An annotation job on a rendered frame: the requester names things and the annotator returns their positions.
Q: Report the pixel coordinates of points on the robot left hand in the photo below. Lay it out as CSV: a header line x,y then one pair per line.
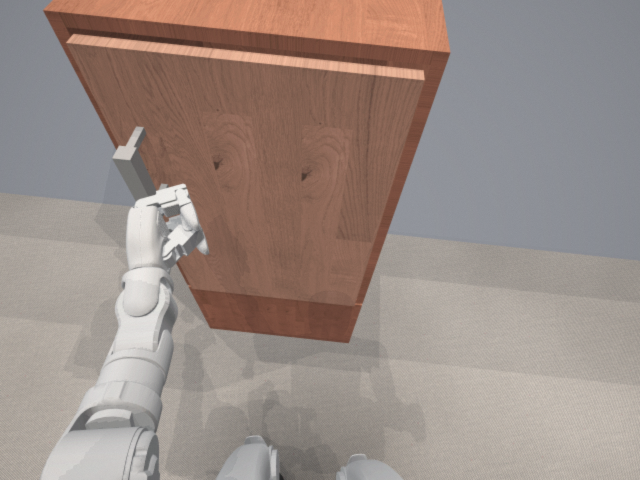
x,y
147,232

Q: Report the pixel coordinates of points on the left robot forearm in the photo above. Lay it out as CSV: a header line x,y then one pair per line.
x,y
128,390

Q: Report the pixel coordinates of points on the robot left thigh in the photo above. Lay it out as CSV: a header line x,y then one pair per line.
x,y
251,462

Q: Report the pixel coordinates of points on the handle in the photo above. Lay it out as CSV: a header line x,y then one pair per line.
x,y
132,168

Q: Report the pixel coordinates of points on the robot left upper arm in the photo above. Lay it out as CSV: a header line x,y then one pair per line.
x,y
129,453

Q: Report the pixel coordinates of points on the robot right shin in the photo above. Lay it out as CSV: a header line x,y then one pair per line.
x,y
357,457

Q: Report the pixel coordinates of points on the cupboard door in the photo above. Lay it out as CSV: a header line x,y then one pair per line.
x,y
288,161

